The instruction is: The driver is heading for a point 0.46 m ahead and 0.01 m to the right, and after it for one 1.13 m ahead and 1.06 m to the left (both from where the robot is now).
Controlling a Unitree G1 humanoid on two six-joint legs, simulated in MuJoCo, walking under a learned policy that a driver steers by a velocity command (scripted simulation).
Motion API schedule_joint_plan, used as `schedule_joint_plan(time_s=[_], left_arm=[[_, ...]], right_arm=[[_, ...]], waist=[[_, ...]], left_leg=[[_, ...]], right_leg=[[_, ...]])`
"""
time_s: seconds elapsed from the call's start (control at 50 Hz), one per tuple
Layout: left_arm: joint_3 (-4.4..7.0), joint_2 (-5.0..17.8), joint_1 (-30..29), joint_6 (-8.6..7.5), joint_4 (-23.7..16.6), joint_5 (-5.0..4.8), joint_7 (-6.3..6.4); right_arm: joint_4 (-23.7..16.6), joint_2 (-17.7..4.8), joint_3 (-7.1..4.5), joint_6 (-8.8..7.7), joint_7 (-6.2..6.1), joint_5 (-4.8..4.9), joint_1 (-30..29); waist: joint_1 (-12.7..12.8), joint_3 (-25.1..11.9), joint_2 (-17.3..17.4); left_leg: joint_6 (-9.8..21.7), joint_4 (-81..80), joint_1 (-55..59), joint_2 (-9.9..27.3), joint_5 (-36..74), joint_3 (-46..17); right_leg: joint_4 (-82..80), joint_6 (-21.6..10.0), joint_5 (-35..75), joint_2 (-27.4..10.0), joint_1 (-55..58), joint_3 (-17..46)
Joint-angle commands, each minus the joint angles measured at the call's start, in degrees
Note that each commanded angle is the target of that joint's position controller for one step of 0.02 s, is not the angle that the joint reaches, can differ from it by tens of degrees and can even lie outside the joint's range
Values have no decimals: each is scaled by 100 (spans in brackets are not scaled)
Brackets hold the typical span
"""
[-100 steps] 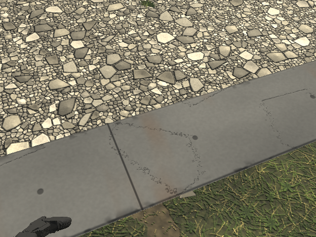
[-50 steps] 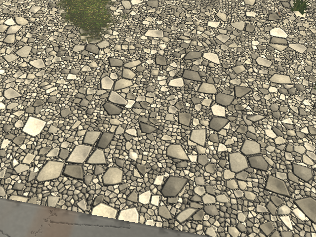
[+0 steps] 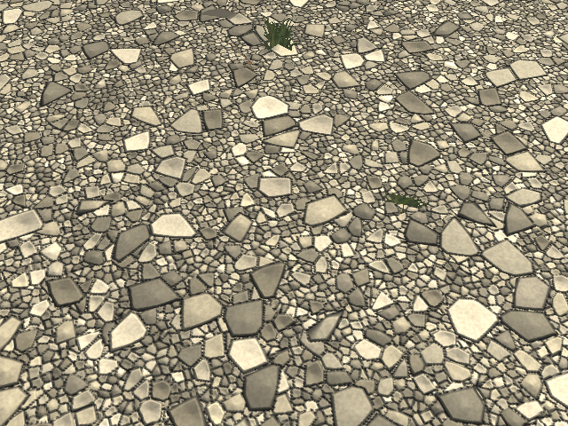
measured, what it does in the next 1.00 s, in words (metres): walks ahead: right foot, then left foot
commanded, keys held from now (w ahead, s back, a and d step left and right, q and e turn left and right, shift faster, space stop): w+e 0.30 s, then w+q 0.70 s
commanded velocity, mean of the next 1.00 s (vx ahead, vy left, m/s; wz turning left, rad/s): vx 0.50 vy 0.00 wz -0.03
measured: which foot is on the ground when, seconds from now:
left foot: down 0.00-0.18, up 0.20-0.68, down 0.70-1.00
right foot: up 0.00-0.14, down 0.16-0.72, up 0.74-1.00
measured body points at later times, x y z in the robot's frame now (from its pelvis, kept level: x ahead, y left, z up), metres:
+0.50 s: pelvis +0.28 -0.07 +0.00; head +0.31 -0.09 +0.45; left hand +0.41 +0.19 -0.10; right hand +0.40 -0.36 -0.10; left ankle +0.50 +0.07 -0.68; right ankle +0.22 -0.13 -0.74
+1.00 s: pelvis +0.59 -0.06 +0.00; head +0.62 -0.05 +0.45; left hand +0.78 +0.21 -0.08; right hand +0.67 -0.34 -0.11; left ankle +0.57 +0.02 -0.74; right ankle +0.74 -0.24 -0.68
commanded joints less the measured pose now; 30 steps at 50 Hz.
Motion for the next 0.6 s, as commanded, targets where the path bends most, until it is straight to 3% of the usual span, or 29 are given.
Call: schedule_joint_plan(time_s=[0.02, 0.06, 0.1, 0.12, 0.14, 0.16, 0.18, 0.2, 0.22, 0.24, 0.26, 0.28, 0.3, 0.34, 0.4, 0.46, 0.52, 0.6], left_arm=[[-29, 96, -565, -102, -540, -8, -116], [-9, 154, -775, -91, -676, -17, -172], [70, 308, -689, -64, -745, 11, -200], [146, 442, -411, -36, -713, 32, -195], [276, 649, 286, -10, -552, 27, -171], [469, 985, 1301, 34, -280, 6, -84], [607, 1672, 1639, 51, -213, -42, 27], [526, 1607, 1655, -51, -429, -44, -6], [387, 1153, 1549, -133, -373, 11, -44], [333, 1003, 1288, -188, -336, 22, -41], [275, 846, 900, -204, -370, 22, -28], [219, 701, 618, -207, -438, 73, -12], [207, 693, 478, -212, -498, 131, 9], [149, 542, 418, -262, -388, 125, 53], [146, 639, 663, -317, -134, 133, 120], [123, 676, 835, -340, 58, 135, 140], [139, 780, 1060, -373, 293, 129, 127], [177, 813, 1244, -292, 572, 109, 143]], right_arm=[[-321, -977, -219, -49, -37, 62, -289], [-222, -1075, -252, 12, -39, 125, -177], [-193, -1227, -299, 85, -63, 175, -184], [-196, -1324, -328, 125, -87, 200, -197], [-215, -1354, -332, 171, -110, 220, -264], [-252, -1215, -267, 172, -140, 184, -236], [-526, -520, -26, 100, -88, -106, 253], [-681, -480, 79, -104, -11, -67, 117], [-804, -972, -59, -228, 55, 188, -595], [-905, -929, -28, -302, 60, 238, -840], [-828, -876, -26, -318, 13, 107, -833], [-781, -909, -63, -275, -18, -10, -747], [-777, -910, -74, -213, -7, -31, -644], [-593, -731, -34, -96, 22, -43, -385], [-660, -493, 56, -11, 28, -23, -844], [-728, -388, 115, -33, 86, 53, -1344], [-853, -395, 134, -57, 170, 135, -1760], [-1059, -420, 134, -68, 323, 145, -2049]], waist=[[32, 121, 550], [34, 184, 580], [215, 29, 708], [417, -196, 813], [843, -572, 766], [1338, -1069, 558], [1004, -1625, -933], [1009, -2648, -991], [1250, -2002, -371], [1079, -1263, -202], [800, -840, 185], [574, -616, 149], [419, -569, -77], [321, -584, -61], [499, -338, -58], [754, -158, -98], [951, 84, -62], [1011, 258, 30]], left_leg=[[808, -509, -85, 1535, 2092, -370], [719, -347, 253, 1657, 2433, -221], [600, 200, 518, 1699, 3932, -6], [536, 748, 574, 1685, 4895, 103], [424, 1709, 392, 1573, 5406, 259], [221, 3083, -496, 1366, 4809, 353], [-126, 5264, -2960, 662, 283, 298], [-200, 6437, -4114, -110, -2105, -1032], [-81, 6549, -4670, 246, -1591, -1430], [7, 6121, -4686, 458, -1055, -1343], [-26, 5623, -4351, 667, -696, -1330], [-75, 5265, -3938, 796, -442, -1338], [-146, 5133, -3605, 827, -330, -1353], [-315, 4752, -3353, 887, -84, -1175], [-433, 3873, -3522, 922, 927, -1063], [-325, 2783, -3380, 813, 2084, -986], [-172, 2194, -3428, 693, 2479, -971], [132, 1793, -3981, 530, 1727, -1035]], right_leg=[[-686, -117, 503, 44, 203, -240], [-961, -260, 223, 117, 227, -361], [-1111, -481, -345, 392, 649, -632], [-1124, -614, -641, 608, 1117, -801], [-1361, -798, -578, 849, 2053, -918], [-1602, -1034, -312, 916, 3657, -669], [-1624, -1847, -434, -594, 5877, 1892], [-2710, -2614, -1718, -1411, 6596, 4589], [-3011, -2203, -1819, -1235, 6173, 3928], [-3068, -1989, -1474, -1016, 5324, 3188], [-3088, -1807, -833, -771, 4469, 2598], [-3202, -1726, -226, -579, 3827, 2184], [-3308, -1768, 177, -501, 3385, 2070], [-3437, -1761, 908, -429, 3015, 1493], [-3614, -1585, 1274, -281, 2840, 834], [-3751, -1324, 726, -165, 2889, 405], [-3888, -1273, 287, -417, 3244, 338], [-3577, -1169, 895, -797, 4322, 184]])
Velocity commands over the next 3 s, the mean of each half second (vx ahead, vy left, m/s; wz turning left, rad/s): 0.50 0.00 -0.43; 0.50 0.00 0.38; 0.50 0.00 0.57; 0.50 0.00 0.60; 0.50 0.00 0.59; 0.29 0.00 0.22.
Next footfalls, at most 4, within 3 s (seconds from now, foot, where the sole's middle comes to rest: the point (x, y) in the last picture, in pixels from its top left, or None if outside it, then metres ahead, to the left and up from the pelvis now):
0.16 right None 0.26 -0.14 -0.78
0.70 left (267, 367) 0.61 0.02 -0.78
1.18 right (334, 266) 0.88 -0.18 -0.78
1.70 left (209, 221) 1.06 0.16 -0.78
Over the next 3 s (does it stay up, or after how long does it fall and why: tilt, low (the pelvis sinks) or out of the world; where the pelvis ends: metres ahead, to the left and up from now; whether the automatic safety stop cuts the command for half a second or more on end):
stays up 1.39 0.45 0.00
